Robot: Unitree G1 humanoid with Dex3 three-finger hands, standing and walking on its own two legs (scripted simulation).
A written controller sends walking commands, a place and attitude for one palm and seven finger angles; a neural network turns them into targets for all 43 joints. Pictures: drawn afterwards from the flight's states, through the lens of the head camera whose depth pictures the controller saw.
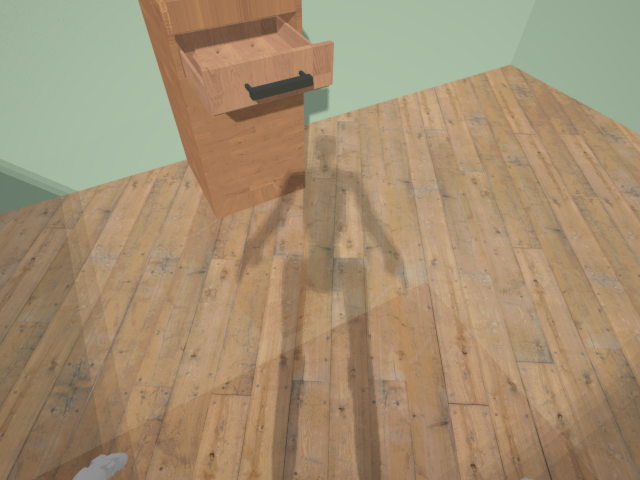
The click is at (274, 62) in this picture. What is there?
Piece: drawer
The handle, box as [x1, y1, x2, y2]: [245, 70, 312, 100]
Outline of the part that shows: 312,77 309,74 305,74 301,70 299,71 300,75 296,77 255,87 251,87 247,83 245,84 245,87 249,92 250,97 254,100 312,85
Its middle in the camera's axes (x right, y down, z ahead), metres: -0.12 -0.43 +1.08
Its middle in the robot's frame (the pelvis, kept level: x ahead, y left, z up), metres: +1.09 +0.17 -0.06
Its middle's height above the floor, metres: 0.71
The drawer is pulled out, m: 0.25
